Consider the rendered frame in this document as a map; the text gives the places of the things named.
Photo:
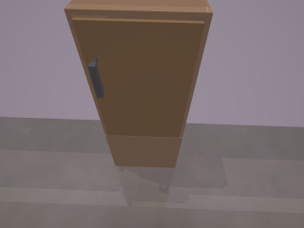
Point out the cupboard door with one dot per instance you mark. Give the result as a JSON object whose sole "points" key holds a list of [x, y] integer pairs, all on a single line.
{"points": [[146, 67]]}

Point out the handle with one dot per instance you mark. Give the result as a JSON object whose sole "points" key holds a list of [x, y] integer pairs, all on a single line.
{"points": [[96, 79]]}

